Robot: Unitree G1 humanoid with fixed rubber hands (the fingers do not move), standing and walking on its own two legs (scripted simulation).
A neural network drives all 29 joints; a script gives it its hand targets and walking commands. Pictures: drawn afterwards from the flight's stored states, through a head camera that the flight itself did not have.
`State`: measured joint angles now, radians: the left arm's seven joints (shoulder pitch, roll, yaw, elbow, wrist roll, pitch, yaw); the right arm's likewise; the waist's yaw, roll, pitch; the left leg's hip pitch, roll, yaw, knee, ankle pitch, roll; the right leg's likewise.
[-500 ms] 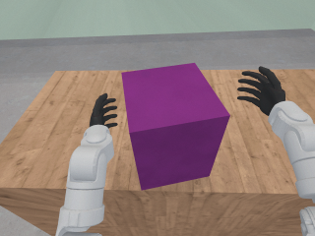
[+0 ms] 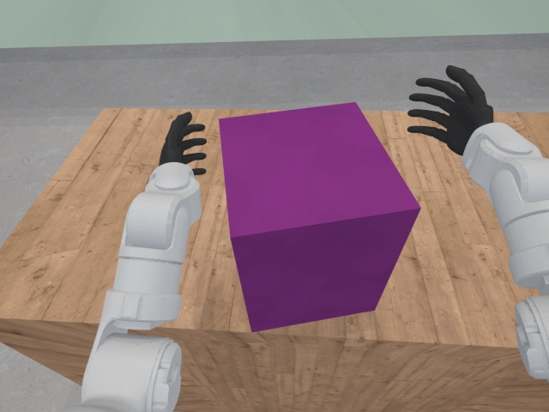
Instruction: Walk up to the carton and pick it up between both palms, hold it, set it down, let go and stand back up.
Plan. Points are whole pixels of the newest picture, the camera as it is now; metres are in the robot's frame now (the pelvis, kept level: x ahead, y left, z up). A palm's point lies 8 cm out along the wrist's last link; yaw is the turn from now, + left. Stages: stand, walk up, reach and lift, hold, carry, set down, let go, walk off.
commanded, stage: reach and lift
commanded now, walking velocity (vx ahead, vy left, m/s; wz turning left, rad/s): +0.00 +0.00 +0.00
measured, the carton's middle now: (301, 221) +0.39 +0.01 +0.08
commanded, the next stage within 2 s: none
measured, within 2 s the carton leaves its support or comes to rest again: neither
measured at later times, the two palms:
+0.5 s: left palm (177, 163) +0.42 +0.19 +0.17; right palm (446, 118) +0.48 -0.18 +0.20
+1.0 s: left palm (186, 180) +0.43 +0.19 +0.12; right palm (429, 139) +0.49 -0.18 +0.15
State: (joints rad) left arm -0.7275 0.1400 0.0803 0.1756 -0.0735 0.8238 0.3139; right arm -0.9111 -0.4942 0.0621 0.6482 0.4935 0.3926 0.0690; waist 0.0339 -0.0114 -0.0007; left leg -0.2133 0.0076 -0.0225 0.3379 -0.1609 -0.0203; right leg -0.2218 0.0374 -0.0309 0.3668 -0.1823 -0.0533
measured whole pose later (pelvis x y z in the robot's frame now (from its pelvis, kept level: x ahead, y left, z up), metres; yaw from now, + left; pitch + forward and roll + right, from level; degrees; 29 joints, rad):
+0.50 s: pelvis +0.01 +0.00 +0.00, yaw +0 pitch +6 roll +0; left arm -0.84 0.15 0.08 0.43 -0.09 0.67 0.29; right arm -1.06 -0.50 0.10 0.88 0.50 0.34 0.07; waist 0.08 0.01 -0.03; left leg -0.29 0.01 -0.02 0.34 -0.16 -0.02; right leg -0.30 0.04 -0.03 0.37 -0.18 -0.05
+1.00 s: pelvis +0.01 +0.00 +0.00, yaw +0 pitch +11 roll +0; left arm -0.83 0.13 0.08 0.67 -0.09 0.34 0.22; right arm -1.04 -0.48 0.11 1.03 0.46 0.13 0.10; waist 0.10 0.01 -0.07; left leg -0.39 0.01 -0.02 0.36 -0.16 -0.02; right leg -0.39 0.04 -0.03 0.37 -0.18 -0.05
